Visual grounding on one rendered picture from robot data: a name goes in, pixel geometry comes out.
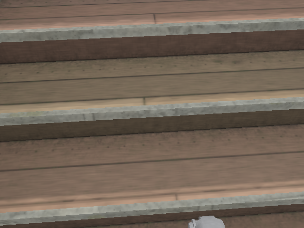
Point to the robot right thigh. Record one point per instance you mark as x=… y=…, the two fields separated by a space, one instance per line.
x=206 y=222

